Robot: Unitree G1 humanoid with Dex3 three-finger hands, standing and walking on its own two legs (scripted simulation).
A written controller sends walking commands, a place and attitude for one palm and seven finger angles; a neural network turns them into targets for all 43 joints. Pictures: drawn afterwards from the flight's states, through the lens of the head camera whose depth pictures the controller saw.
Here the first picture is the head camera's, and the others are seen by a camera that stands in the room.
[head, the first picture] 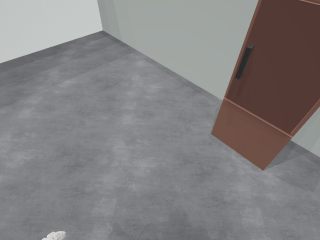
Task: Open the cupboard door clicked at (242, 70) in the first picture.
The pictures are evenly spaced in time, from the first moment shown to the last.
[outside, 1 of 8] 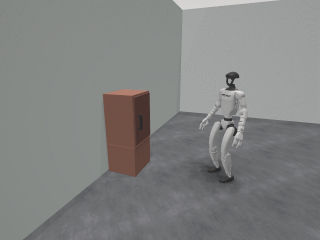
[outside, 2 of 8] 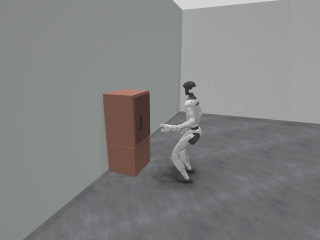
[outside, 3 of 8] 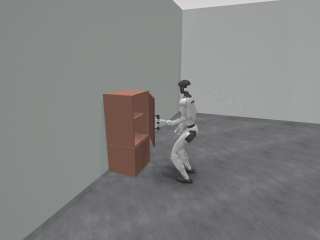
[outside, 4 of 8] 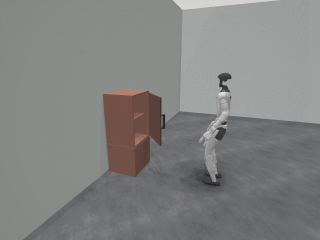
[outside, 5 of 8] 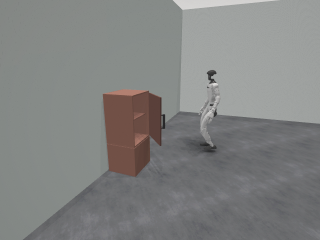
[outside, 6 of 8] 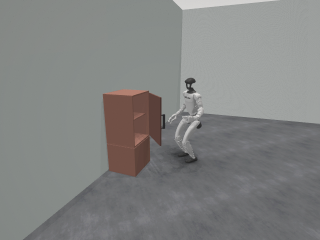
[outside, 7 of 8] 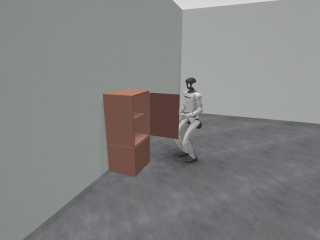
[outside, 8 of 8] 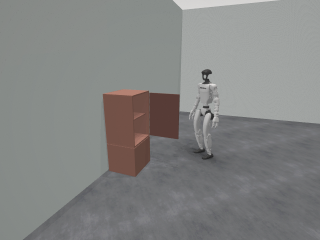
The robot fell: no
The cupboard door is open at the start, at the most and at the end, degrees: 0 89 89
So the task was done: yes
